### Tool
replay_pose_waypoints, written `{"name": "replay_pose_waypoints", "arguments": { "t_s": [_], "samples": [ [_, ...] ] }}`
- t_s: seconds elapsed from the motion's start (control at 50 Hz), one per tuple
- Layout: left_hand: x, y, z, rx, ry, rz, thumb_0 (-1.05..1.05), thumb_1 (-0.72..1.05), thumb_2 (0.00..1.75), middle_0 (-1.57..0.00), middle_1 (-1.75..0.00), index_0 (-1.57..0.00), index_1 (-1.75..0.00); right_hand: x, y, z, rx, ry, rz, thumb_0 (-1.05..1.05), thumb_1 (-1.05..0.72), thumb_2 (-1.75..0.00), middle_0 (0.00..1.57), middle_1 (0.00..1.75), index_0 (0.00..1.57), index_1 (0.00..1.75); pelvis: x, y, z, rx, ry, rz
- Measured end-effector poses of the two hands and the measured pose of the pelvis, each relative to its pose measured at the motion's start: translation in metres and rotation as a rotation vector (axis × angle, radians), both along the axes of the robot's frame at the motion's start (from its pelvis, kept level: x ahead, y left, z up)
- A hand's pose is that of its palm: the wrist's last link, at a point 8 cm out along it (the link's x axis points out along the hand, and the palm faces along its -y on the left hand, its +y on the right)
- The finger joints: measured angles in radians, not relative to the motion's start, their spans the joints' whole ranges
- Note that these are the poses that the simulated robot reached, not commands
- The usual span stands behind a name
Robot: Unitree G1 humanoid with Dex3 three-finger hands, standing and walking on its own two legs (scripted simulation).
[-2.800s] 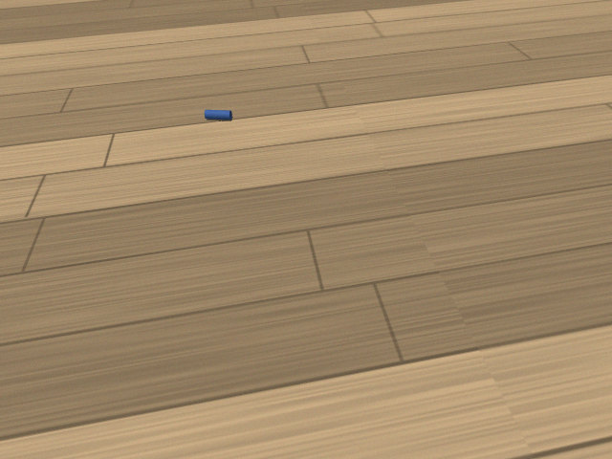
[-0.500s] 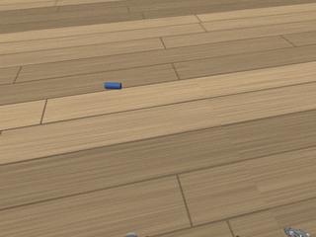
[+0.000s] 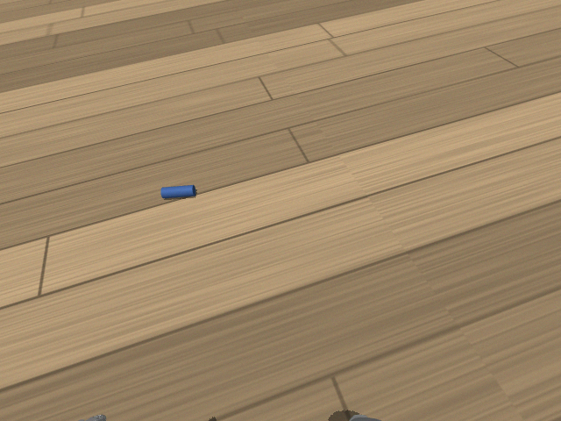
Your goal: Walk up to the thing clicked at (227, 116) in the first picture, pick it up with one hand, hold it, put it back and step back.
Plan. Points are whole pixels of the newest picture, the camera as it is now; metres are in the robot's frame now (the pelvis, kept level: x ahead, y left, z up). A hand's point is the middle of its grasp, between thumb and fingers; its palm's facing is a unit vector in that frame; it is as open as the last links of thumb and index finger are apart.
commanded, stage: walk up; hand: left
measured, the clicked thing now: (178, 191) +1.28 +0.53 -0.72
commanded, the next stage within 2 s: none
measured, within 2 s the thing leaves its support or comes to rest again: neither
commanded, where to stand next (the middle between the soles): +0.82 +0.30 m, yaw -2 degrees
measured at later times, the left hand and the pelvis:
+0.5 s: hand (57, 389) +0.24 +0.41 -0.14, palm faces +0.00 -0.91 -0.42, open 7.4 cm; pelvis +0.22 +0.11 +0.01, yaw +1 degrees
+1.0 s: hand (76, 256) +0.48 +0.44 -0.10, palm faces +0.00 -0.89 -0.46, open 7.4 cm; pelvis +0.41 +0.15 +0.01, yaw +0 degrees
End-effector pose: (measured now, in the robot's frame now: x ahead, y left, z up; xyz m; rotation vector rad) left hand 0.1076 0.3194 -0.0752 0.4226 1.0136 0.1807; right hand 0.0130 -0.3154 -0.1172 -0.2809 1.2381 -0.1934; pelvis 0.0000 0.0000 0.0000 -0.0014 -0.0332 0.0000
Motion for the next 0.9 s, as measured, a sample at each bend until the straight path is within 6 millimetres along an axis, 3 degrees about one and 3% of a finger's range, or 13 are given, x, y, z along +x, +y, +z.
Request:
{"name": "replay_pose_waypoints", "arguments": {
  "t_s": [0.08, 0.2, 0.32, 0.42, 0.48, 0.58, 0.74, 0.82, 0.9],
  "samples": [
    [0.026, 0.001, 0.011, 0.002, -0.037, 0.033, 0.01, 0.90, 0.90, -0.20, -0.30, -0.20, -0.30, 0.061, 0.009, 0.002, 0.016, -0.021, 0.047, 0.01, -0.90, -0.89, 0.20, 0.30, 0.20, 0.30, 0.034, 0.005, 0.007, -0.008, -0.008, 0.012],
    [0.036, 0.025, 0.020, 0.014, 0.025, 0.077, 0.01, 0.90, 0.90, -0.20, -0.30, -0.20, -0.30, 0.158, 0.024, 0.022, 0.015, -0.115, 0.110, 0.01, -0.90, -0.89, 0.20, 0.30, 0.20, 0.30, 0.084, 0.022, 0.019, -0.018, -0.004, 0.019],
    [0.049, 0.070, 0.007, 0.016, 0.112, 0.127, 0.01, 0.90, 0.90, -0.20, -0.30, -0.20, -0.30, 0.241, 0.048, 0.038, -0.024, -0.144, 0.158, 0.01, -0.90, -0.90, 0.20, 0.30, 0.20, 0.30, 0.140, 0.053, 0.016, -0.035, 0.004, 0.029],
    [0.081, 0.118, -0.022, 0.015, 0.188, 0.158, 0.01, 0.90, 0.90, -0.20, -0.30, -0.20, -0.30, 0.303, 0.080, 0.041, -0.080, -0.193, 0.165, 0.01, -0.90, -0.90, 0.20, 0.30, 0.20, 0.30, 0.192, 0.092, -0.001, -0.015, 0.002, 0.029],
    [0.115, 0.129, -0.026, 0.005, 0.207, 0.151, 0.01, 0.90, 0.90, -0.20, -0.30, -0.20, -0.30, 0.318, 0.099, 0.047, -0.083, -0.207, 0.133, 0.01, -0.90, -0.90, 0.20, 0.30, 0.20, 0.30, 0.215, 0.106, 0.004, -0.018, 0.002, 0.026],
    [0.181, 0.134, -0.018, -0.032, 0.166, 0.095, 0.01, 0.90, 0.90, -0.20, -0.30, -0.20, -0.30, 0.326, 0.121, 0.053, -0.071, -0.158, 0.090, 0.01, -0.90, -0.89, 0.20, 0.30, 0.20, 0.30, 0.253, 0.121, 0.017, 0.000, 0.004, 0.011],
    [0.282, 0.132, -0.002, -0.025, 0.122, 0.018, 0.01, 0.90, 0.90, -0.20, -0.30, -0.20, -0.30, 0.342, 0.132, 0.031, -0.025, -0.069, 0.030, 0.01, -0.90, -0.89, 0.20, 0.30, 0.20, 0.30, 0.319, 0.134, 0.017, 0.020, 0.001, -0.008],
    [0.330, 0.133, -0.001, 0.015, 0.055, 0.008, 0.01, 0.90, 0.90, -0.20, -0.30, -0.20, -0.30, 0.366, 0.129, 0.006, -0.003, -0.040, 0.016, 0.01, -0.90, -0.89, 0.20, 0.30, 0.20, 0.30, 0.355, 0.130, 0.002, 0.014, -0.007, -0.013],
    [0.355, 0.138, 0.007, 0.033, 0.005, 0.035, 0.01, 0.90, 0.90, -0.20, -0.30, -0.20, -0.30, 0.405, 0.138, 0.000, 0.012, -0.023, 0.042, 0.01, -0.90, -0.89, 0.20, 0.30, 0.20, 0.30, 0.381, 0.135, 0.003, -0.005, -0.020, -0.004]
  ]
}}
